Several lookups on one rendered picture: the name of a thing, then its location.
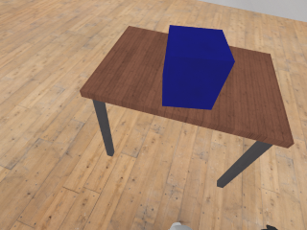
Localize table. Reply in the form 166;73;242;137
80;26;295;188

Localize robot right shin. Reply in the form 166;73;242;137
170;222;181;229

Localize carton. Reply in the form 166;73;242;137
162;25;235;110

